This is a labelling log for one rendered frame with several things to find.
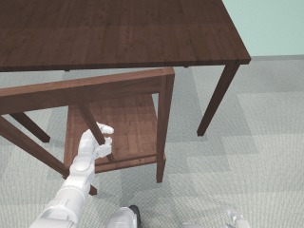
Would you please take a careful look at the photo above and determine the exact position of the table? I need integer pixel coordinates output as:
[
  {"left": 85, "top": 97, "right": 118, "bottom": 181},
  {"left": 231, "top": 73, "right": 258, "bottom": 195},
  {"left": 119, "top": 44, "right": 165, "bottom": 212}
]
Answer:
[{"left": 0, "top": 0, "right": 252, "bottom": 143}]

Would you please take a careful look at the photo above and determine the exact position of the chair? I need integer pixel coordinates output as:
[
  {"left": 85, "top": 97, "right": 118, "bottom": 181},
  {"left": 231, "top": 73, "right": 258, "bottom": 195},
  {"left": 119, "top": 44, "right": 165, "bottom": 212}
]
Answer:
[{"left": 0, "top": 66, "right": 176, "bottom": 196}]

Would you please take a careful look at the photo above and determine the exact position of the left robot forearm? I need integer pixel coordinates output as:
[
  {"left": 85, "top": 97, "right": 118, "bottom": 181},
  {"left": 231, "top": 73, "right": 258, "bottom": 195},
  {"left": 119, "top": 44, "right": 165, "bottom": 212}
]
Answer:
[{"left": 29, "top": 153, "right": 95, "bottom": 228}]

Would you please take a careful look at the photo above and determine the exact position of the robot left foot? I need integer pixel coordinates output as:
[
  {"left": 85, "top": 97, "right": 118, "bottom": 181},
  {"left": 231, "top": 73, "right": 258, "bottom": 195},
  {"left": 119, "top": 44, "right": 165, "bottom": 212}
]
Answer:
[{"left": 128, "top": 204, "right": 141, "bottom": 228}]

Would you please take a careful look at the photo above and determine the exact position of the left robot upper arm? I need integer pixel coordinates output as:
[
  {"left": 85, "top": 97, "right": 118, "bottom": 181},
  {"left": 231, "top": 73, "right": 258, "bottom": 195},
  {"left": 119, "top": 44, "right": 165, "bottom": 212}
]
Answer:
[{"left": 31, "top": 217, "right": 79, "bottom": 228}]

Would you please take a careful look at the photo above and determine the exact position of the right robot hand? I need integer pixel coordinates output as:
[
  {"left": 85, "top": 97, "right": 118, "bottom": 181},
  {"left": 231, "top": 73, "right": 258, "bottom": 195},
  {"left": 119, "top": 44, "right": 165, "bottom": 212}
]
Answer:
[{"left": 222, "top": 205, "right": 251, "bottom": 228}]

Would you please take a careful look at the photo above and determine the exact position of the left robot hand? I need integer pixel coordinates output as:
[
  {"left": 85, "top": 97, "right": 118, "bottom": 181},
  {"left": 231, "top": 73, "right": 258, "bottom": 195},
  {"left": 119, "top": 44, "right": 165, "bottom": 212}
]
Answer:
[{"left": 78, "top": 122, "right": 114, "bottom": 160}]

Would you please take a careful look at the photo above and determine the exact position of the robot left thigh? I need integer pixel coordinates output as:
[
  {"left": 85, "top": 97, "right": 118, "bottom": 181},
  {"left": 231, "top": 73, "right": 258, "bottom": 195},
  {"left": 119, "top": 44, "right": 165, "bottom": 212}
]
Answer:
[{"left": 103, "top": 210, "right": 138, "bottom": 228}]

